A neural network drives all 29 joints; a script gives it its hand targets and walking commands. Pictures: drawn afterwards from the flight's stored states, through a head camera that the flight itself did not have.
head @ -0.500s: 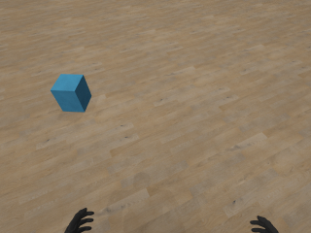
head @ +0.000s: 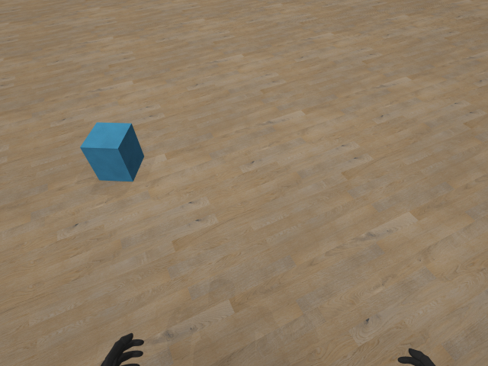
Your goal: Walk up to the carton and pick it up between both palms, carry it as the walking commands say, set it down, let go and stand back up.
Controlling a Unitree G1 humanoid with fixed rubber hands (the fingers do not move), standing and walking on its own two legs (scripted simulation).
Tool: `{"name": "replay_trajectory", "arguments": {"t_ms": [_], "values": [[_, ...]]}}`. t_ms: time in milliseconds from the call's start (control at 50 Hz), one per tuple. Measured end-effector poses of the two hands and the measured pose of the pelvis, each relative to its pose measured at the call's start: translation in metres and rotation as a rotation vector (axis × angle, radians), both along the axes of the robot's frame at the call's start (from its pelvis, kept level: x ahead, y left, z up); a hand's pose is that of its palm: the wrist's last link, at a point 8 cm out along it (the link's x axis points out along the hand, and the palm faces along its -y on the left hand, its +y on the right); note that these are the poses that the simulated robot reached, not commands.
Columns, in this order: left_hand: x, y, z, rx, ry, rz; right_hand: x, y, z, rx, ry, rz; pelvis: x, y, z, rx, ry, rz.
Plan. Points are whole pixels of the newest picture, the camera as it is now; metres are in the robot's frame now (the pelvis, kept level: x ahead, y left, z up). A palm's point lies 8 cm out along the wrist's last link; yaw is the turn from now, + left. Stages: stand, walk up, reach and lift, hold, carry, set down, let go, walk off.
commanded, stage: stand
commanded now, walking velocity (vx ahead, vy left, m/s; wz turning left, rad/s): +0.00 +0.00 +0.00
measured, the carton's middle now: (115, 152) +1.29 +0.78 -0.63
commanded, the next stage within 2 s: walk up in 1.18 s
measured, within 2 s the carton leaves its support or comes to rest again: neither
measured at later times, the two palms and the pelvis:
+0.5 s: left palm out of the picture +0.10 +0.26 -0.10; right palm out of the picture +0.08 -0.28 -0.10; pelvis -0.01 +0.00 +0.00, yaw +0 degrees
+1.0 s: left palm out of the picture +0.08 +0.26 -0.10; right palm out of the picture +0.05 -0.29 -0.11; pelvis -0.03 -0.01 +0.01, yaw +0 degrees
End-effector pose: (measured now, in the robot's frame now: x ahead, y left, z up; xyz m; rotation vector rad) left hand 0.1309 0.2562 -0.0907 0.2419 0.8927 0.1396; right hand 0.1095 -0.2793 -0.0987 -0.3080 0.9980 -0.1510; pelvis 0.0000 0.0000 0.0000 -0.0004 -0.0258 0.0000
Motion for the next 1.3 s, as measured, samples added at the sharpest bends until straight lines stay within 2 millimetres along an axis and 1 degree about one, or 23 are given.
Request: {"name": "replay_trajectory", "arguments": {"t_ms": [480,660,1080,1300], "values": [[-0.027,0.002,-0.009,0.000,0.057,0.015,-0.026,-0.004,-0.006,-0.001,0.041,-0.023,-0.013,0.000,0.000,0.001,-0.018,0.000],[-0.037,0.003,-0.011,0.001,0.080,0.022,-0.040,-0.006,-0.009,-0.001,0.075,-0.036,-0.017,-0.001,0.001,0.001,-0.021,0.000],[-0.059,0.000,-0.007,0.008,0.121,0.035,-0.060,-0.013,-0.007,0.004,0.108,-0.049,-0.029,-0.006,0.008,0.008,-0.010,0.000],[-0.062,0.000,-0.005,0.008,0.124,0.029,-0.072,-0.013,-0.007,0.006,0.127,-0.062,-0.034,-0.006,0.011,0.008,-0.004,0.000]]}}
